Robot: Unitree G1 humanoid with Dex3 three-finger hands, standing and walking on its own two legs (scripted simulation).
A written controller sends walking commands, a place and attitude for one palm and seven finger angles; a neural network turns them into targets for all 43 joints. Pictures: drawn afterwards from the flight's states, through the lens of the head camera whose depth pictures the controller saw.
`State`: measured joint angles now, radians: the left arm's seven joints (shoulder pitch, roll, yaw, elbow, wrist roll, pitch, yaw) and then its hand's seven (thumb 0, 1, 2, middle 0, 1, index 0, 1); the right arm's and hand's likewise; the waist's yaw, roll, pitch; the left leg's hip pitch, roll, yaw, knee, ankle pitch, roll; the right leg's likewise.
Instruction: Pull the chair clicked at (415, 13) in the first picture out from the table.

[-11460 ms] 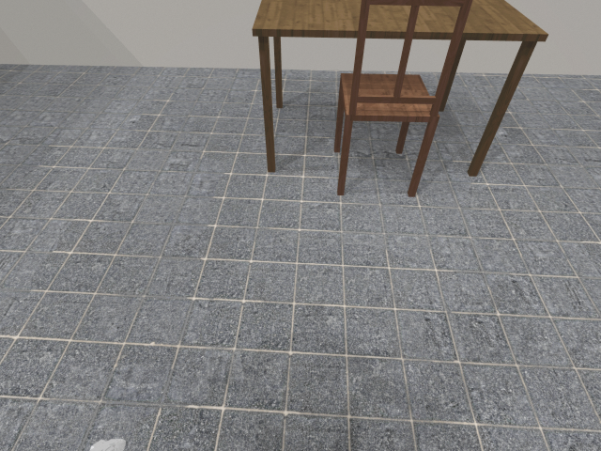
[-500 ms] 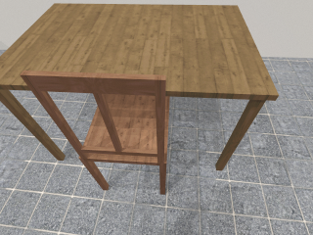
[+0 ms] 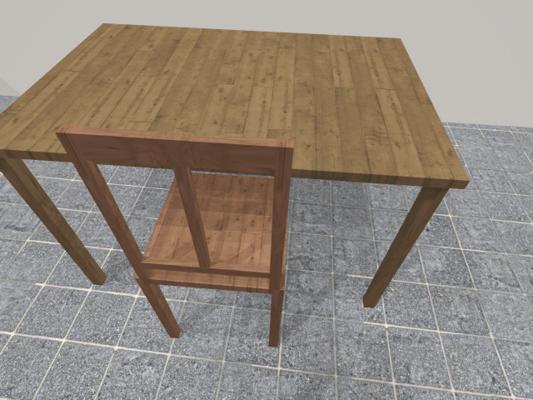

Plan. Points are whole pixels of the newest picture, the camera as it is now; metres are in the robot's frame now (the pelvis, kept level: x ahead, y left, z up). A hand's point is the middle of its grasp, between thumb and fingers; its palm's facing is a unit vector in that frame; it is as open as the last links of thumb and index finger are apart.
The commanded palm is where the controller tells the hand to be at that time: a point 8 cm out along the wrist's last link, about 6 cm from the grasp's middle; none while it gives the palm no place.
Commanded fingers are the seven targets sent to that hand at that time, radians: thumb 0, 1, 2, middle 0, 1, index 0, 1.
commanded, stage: come to a stop and stand still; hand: left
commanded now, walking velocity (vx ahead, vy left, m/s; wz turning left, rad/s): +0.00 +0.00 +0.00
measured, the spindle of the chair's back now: (195, 223) +0.46 +0.18 -0.06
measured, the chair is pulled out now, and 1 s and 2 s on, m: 0.00 0.00 0.00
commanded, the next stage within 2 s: look again from close up in 0.54 s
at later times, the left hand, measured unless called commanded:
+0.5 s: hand out of the picture +0.05 +0.15 -0.17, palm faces +0.03 -0.97 -0.25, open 7.3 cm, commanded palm none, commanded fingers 0.00 0.90 0.90 -0.20 -0.30 -0.20 -0.30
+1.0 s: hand out of the picture +0.00 +0.14 -0.17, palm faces +0.03 -0.98 -0.22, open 7.3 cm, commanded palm none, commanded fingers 0.00 0.90 0.90 -0.20 -0.30 -0.20 -0.30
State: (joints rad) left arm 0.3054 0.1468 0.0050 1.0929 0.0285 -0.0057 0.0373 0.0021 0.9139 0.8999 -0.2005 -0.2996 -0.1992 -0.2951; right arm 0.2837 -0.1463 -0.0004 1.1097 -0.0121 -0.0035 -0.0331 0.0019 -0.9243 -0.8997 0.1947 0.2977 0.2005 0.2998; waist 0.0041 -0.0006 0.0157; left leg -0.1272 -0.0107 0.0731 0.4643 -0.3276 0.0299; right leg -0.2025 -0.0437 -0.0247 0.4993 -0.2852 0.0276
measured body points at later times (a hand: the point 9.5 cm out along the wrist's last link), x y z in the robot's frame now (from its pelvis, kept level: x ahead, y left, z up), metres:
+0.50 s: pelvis +0.02 -0.03 +0.00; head +0.04 -0.05 +0.45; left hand +0.04 +0.20 -0.15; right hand +0.04 -0.25 -0.17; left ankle -0.05 +0.10 -0.74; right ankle -0.01 -0.13 -0.74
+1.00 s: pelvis +0.00 -0.04 +0.00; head +0.01 -0.05 +0.45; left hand +0.00 +0.19 -0.15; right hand +0.00 -0.25 -0.16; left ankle -0.05 +0.10 -0.74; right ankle -0.01 -0.13 -0.74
